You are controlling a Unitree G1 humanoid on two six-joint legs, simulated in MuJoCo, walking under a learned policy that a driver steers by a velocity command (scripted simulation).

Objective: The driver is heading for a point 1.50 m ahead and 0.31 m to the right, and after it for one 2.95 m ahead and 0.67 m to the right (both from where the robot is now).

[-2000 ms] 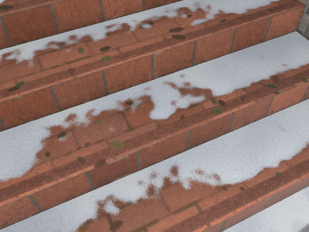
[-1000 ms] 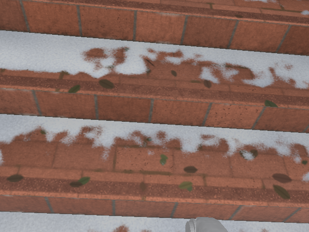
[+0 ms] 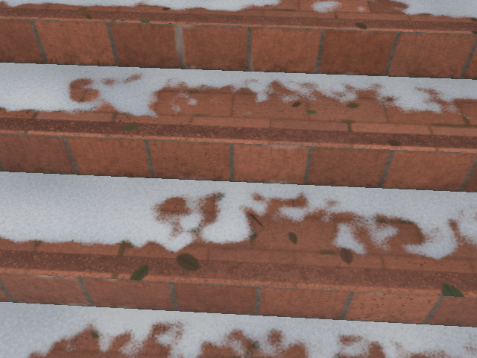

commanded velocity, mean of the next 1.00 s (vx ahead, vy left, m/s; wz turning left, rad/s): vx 0.02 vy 0.00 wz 0.00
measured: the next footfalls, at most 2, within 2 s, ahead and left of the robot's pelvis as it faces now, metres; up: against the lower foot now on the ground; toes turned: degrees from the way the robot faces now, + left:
right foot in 1.44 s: +0.15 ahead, -0.09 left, +0.00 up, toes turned -2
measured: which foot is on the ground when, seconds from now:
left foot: down 0.00-1.00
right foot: down 0.00-1.00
